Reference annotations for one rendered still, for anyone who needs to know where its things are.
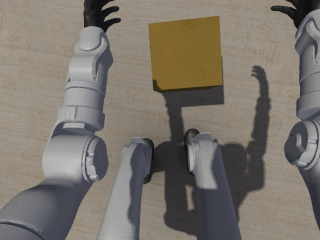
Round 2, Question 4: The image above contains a robot left thigh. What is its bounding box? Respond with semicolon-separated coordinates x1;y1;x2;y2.
96;142;152;240

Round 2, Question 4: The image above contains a left robot forearm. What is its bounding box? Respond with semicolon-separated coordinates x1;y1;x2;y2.
42;26;113;173

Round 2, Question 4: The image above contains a carton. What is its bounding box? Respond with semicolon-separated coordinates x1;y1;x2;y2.
148;16;223;93

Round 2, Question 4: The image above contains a robot right upper arm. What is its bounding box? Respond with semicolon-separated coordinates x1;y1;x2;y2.
284;118;320;231

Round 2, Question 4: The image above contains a robot left hand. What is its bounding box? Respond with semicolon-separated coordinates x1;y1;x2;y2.
83;0;121;33

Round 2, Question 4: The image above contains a right robot forearm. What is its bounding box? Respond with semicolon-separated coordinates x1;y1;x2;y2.
295;9;320;121

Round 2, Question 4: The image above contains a robot left upper arm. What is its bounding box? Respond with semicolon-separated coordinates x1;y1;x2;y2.
0;134;109;240

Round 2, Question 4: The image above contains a left robot shin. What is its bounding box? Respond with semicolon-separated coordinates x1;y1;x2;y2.
120;137;148;178

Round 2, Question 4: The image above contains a robot right hand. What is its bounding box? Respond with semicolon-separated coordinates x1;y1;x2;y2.
270;0;320;29

